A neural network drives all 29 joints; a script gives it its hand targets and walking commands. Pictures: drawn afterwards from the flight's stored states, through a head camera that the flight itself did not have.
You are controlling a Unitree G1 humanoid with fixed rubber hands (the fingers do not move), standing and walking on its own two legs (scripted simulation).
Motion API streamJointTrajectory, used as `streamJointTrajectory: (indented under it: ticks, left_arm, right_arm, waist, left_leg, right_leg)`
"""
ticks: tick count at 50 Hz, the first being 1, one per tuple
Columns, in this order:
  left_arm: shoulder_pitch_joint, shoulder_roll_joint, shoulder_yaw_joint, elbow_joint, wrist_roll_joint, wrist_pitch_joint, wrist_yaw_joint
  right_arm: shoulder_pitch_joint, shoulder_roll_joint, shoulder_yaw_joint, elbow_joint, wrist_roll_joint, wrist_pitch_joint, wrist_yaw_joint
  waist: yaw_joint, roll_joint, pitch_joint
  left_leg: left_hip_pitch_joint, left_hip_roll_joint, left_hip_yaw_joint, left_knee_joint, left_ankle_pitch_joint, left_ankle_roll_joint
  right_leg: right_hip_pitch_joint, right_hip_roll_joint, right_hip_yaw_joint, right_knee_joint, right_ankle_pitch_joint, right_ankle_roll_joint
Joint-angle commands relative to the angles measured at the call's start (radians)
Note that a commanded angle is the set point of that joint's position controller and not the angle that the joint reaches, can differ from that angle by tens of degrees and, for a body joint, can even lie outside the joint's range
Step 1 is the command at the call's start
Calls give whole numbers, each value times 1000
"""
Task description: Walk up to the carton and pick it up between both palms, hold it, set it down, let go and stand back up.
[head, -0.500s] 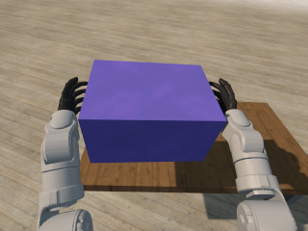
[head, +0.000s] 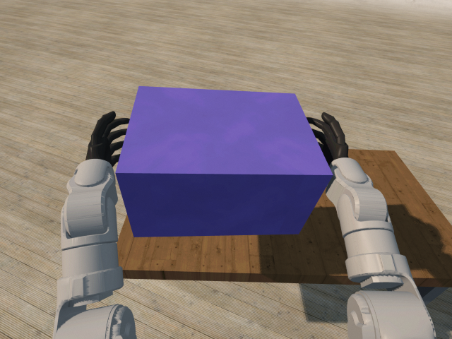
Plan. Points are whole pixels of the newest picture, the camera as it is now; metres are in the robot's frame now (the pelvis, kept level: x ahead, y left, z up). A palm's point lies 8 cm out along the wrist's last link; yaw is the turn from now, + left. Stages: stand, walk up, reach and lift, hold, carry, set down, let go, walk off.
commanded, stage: hold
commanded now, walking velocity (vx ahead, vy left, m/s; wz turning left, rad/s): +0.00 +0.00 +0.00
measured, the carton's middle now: (219, 160) +0.39 -0.01 +0.16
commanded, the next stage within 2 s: none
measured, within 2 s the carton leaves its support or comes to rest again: neither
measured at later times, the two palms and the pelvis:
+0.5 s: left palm (97, 162) +0.34 +0.19 +0.19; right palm (332, 158) +0.34 -0.20 +0.19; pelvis -0.01 +0.00 +0.00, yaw +0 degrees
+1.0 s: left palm (93, 165) +0.34 +0.20 +0.19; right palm (326, 159) +0.35 -0.19 +0.18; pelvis +0.00 +0.00 +0.00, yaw +1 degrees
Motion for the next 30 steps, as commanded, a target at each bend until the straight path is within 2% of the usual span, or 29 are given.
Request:
streamJointTrajectory:
  ticks: [1,2,3,4,5,7,8,9,10,11,12,13,14,15,16,17,18,19,20,21,22,23,24,25,26,27,28,29,30]
  left_arm:
    - [-587,-422,-408,-113,-145,-49,-164]
    - [-564,-417,-404,-85,-134,-46,-165]
    - [-579,-430,-437,-112,-151,-56,-163]
    - [-600,-437,-450,-147,-144,-56,-152]
    - [-601,-418,-445,-93,-148,-57,-153]
    - [-537,-450,-482,-152,-165,-58,-148]
    - [-524,-436,-452,-67,-151,-44,-151]
    - [-523,-447,-460,-121,-156,-48,-157]
    - [-533,-466,-496,-165,-169,-50,-153]
    - [-532,-461,-476,-119,-163,-46,-153]
    - [-536,-473,-473,-107,-157,-40,-148]
    - [-563,-441,-438,-100,-152,-44,-154]
    - [-549,-453,-446,-64,-137,-35,-159]
    - [-630,-436,-428,-84,-135,-45,-163]
    - [-632,-452,-450,-76,-158,-48,-160]
    - [-586,-465,-472,-101,-159,-45,-155]
    - [-606,-499,-502,-148,-182,-52,-144]
    - [-634,-483,-517,-157,-198,-69,-134]
    - [-604,-495,-543,-183,-205,-65,-128]
    - [-626,-472,-541,-170,-216,-72,-123]
    - [-638,-453,-477,-102,-174,-67,-124]
    - [-617,-461,-481,-92,-174,-62,-127]
    - [-604,-439,-435,-83,-134,-54,-128]
    - [-543,-441,-427,-44,-111,-36,-133]
    - [-535,-431,-420,-27,-107,-30,-144]
    - [-579,-447,-429,-40,-123,-34,-150]
    - [-598,-462,-426,-37,-123,-39,-154]
    - [-569,-480,-452,-95,-141,-43,-146]
    - [-573,-473,-475,-101,-164,-48,-147]
  right_arm:
    - [-670,512,412,-303,104,-55,110]
    - [-683,511,396,-289,98,-54,107]
    - [-694,527,414,-320,109,-62,104]
    - [-698,527,446,-319,129,-61,106]
    - [-726,510,419,-318,106,-61,103]
    - [-657,508,451,-351,133,-56,101]
    - [-664,481,409,-281,114,-46,100]
    - [-679,498,437,-342,124,-56,100]
    - [-624,465,394,-310,112,-48,101]
    - [-655,473,408,-315,114,-51,106]
    - [-621,430,355,-242,92,-46,113]
    - [-612,454,361,-243,86,-37,113]
    - [-641,401,320,-201,71,-39,122]
    - [-662,442,324,-176,58,-41,126]
    - [-674,455,331,-177,58,-43,135]
    - [-677,474,371,-228,87,-56,133]
    - [-676,469,370,-249,89,-67,133]
    - [-740,489,389,-307,99,-86,133]
    - [-689,502,411,-334,116,-82,124]
    - [-742,473,397,-378,113,-86,122]
    - [-701,481,381,-247,94,-69,121]
    - [-722,495,385,-272,88,-69,127]
    - [-641,496,390,-186,83,-54,127]
    - [-645,468,357,-161,73,-54,126]
    - [-656,467,357,-160,72,-47,126]
    - [-664,455,337,-135,70,-47,133]
    - [-693,464,338,-147,63,-52,134]
    - [-684,490,363,-199,92,-64,132]
    - [-698,491,385,-243,102,-72,133]
  waist:
    - [22,-29,-334]
    - [26,-7,-309]
    - [14,-4,-340]
    - [39,21,-393]
    - [31,9,-358]
    - [16,21,-407]
    - [14,27,-302]
    - [22,7,-353]
    - [-26,35,-348]
    - [2,42,-339]
    - [-31,40,-295]
    - [-19,31,-291]
    - [-39,37,-235]
    - [-23,43,-242]
    - [-19,35,-243]
    - [-5,40,-313]
    - [-20,50,-353]
    - [10,61,-423]
    - [-9,64,-438]
    - [-2,51,-429]
    - [4,41,-330]
    - [6,27,-328]
    - [18,54,-289]
    - [7,47,-242]
    - [9,49,-257]
    - [-6,55,-240]
    - [11,48,-242]
    - [10,43,-338]
    - [12,36,-381]
  left_leg:
    - [-212,-102,51,-80,179,12]
    - [-230,-109,56,-83,165,13]
    - [-215,-106,58,-75,179,12]
    - [-205,-113,55,-70,214,3]
    - [-217,-105,53,-69,208,2]
    - [-171,-100,45,-49,300,-13]
    - [-195,-98,47,-69,217,-7]
    - [-189,-101,52,-65,256,-4]
    - [-162,-84,35,-72,227,-28]
    - [-175,-86,41,-74,225,-19]
    - [-175,-66,25,-87,191,-29]
    - [-178,-80,43,-79,188,-15]
    - [-200,-61,26,-103,155,-32]
    - [-234,-72,39,-108,98,-19]
    - [-247,-68,31,-109,96,-18]
    - [-224,-76,38,-101,125,-9]
    - [-205,-69,28,-97,160,-24]
    - [-175,-80,43,-69,232,-23]
    - [-134,-79,35,-48,289,-27]
    - [-161,-83,32,-55,249,-29]
    - [-203,-86,38,-72,173,-13]
    - [-216,-82,41,-80,144,1]
    - [-215,-89,52,-94,126,10]
    - [-232,-88,44,-102,108,3]
    - [-236,-91,50,-102,105,6]
    - [-229,-76,33,-112,97,-9]
    - [-251,-72,34,-124,73,-8]
    - [-222,-74,38,-112,142,-5]
    - [-204,-83,40,-87,191,-13]
  right_leg:
    - [370,54,67,48,145,6]
    - [354,48,73,44,119,10]
    - [359,53,67,54,165,8]
    - [371,63,66,63,169,4]
    - [359,61,66,57,152,3]
    - [384,76,64,67,233,-3]
    - [332,65,70,45,156,-2]
    - [361,69,62,54,179,1]
    - [332,80,60,55,144,-3]
    - [325,79,58,52,132,-13]
    - [288,85,54,47,88,-14]
    - [299,74,61,36,102,-20]
    - [294,82,53,43,64,-22]
    - [298,72,60,40,12,-22]
    - [279,75,53,51,10,-24]
    - [327,74,56,52,53,-21]
    - [327,79,52,62,82,-14]
    - [324,79,54,60,123,-20]
    - [336,82,61,65,188,-20]
    - [315,79,65,53,136,-12]
    - [300,74,63,48,72,-12]
    - [294,73,59,48,53,-12]
    - [307,62,66,41,50,-13]
    - [293,61,56,40,20,-11]
    - [315,59,60,39,20,-13]
    - [304,59,66,39,12,-14]
    - [305,72,52,52,-13,-14]
    - [345,76,52,60,60,-14]
    - [350,70,58,57,102,-8]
